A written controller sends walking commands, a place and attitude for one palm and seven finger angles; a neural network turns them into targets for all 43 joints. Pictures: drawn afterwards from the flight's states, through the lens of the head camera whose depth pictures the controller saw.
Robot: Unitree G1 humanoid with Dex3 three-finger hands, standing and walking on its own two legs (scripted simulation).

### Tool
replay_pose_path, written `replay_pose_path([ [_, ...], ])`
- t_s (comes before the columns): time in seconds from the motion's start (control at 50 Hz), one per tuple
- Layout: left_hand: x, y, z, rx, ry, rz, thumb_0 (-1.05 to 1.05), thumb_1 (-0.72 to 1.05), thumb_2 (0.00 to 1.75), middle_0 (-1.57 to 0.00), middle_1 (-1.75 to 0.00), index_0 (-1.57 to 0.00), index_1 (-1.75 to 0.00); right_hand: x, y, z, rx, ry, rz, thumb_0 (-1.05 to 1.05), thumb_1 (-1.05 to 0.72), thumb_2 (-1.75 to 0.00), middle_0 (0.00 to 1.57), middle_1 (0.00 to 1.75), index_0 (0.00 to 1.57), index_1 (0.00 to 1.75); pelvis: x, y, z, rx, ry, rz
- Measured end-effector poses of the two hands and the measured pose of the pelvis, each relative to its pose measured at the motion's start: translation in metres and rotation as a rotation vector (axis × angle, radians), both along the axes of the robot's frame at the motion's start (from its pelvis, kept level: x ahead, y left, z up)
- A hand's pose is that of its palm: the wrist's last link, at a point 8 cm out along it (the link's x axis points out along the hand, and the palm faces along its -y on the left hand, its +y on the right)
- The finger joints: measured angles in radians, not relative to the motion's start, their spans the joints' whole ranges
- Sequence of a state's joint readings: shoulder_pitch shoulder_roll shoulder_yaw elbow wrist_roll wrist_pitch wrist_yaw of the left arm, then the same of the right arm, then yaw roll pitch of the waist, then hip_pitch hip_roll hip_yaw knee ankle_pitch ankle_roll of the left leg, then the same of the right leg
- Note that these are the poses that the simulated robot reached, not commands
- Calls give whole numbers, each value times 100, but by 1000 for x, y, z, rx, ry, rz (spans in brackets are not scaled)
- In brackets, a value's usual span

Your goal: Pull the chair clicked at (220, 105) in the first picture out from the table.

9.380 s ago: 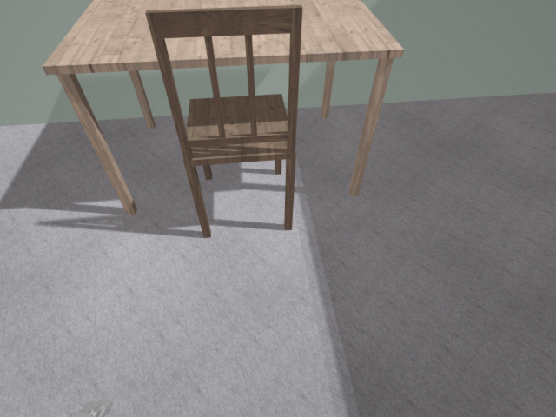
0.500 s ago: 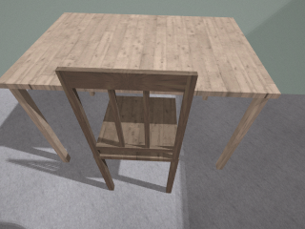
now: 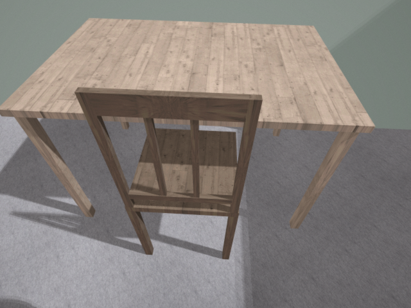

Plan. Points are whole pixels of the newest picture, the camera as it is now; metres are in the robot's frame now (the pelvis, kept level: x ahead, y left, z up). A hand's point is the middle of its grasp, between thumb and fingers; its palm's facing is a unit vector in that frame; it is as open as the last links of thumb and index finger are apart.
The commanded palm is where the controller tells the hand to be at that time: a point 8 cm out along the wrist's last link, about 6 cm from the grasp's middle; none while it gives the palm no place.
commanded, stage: look again from close up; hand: left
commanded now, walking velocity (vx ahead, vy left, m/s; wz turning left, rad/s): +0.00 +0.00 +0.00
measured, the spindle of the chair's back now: (157, 161) +0.50 +0.17 -0.06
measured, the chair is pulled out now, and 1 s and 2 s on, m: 0.00 0.00 0.00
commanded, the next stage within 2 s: shuffle to correct the standing spot in 0.66 s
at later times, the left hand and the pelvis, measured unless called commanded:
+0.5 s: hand out of the picture -0.04 +0.15 -0.17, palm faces +0.06 -0.99 -0.16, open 7.4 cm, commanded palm none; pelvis +0.00 -0.01 +0.00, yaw +1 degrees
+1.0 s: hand out of the picture -0.03 +0.15 -0.18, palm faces +0.08 -0.99 -0.15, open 7.4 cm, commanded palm none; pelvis +0.02 -0.01 -0.01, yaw +1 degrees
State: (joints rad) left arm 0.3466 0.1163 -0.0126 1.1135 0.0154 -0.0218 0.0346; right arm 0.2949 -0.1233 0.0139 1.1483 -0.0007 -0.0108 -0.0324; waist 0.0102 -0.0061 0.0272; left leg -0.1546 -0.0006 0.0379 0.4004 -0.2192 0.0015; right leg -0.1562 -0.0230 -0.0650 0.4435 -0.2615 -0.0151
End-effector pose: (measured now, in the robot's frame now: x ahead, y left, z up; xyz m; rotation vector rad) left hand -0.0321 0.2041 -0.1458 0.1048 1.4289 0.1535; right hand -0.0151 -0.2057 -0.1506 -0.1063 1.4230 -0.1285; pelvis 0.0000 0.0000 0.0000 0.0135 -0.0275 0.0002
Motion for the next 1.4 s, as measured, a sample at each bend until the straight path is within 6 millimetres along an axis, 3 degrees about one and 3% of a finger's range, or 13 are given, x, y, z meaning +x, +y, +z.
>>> replay_pose_path([
  [0.32, -9, -7, 0, -3, 8, 10, 0, 91, 90, -20, -29, -20, -30, -6, -2, 0, 8, 10, 4, 1, -92, -89, 20, 30, 20, 30, -4, -5, 0, 0, 4, 7],
  [0.8, -5, -8, 1, -4, 8, 16, 0, 91, 90, -20, -29, -20, -30, 1, -7, 1, -3, 10, 14, 1, -92, -89, 20, 30, 20, 30, 0, -7, 0, 0, 9, 12],
  [1.02, -1, -4, -9, -17, 44, 46, 0, 91, 90, -20, -29, -20, -30, 8, -3, -3, -5, 41, 8, 1, -92, -89, 20, 30, 19, 30, 21, -5, -7, -4, 17, 19],
  [1.12, 10, -2, -13, -22, 71, 45, 0, 91, 90, -20, -29, -20, -30, 19, 2, -4, -6, 47, -6, 1, -91, -89, 20, 30, 19, 30, 40, -3, -11, 6, 27, 17],
  [1.28, 49, -9, -8, 10, 24, 49, 0, 91, 90, -20, -29, -20, -30, 46, 3, -9, 7, 57, 0, 1, -91, -89, 20, 30, 20, 30, 60, -9, -10, 7, 35, 26],
  [1.4, 63, -8, -2, 26, 6, 42, 1, 92, 90, -20, -29, -20, -30, 68, -14, -5, -29, 30, 9, 3, -94, -89, 20, 30, 20, 30, 63, -11, -5, 9, 44, 26],
])
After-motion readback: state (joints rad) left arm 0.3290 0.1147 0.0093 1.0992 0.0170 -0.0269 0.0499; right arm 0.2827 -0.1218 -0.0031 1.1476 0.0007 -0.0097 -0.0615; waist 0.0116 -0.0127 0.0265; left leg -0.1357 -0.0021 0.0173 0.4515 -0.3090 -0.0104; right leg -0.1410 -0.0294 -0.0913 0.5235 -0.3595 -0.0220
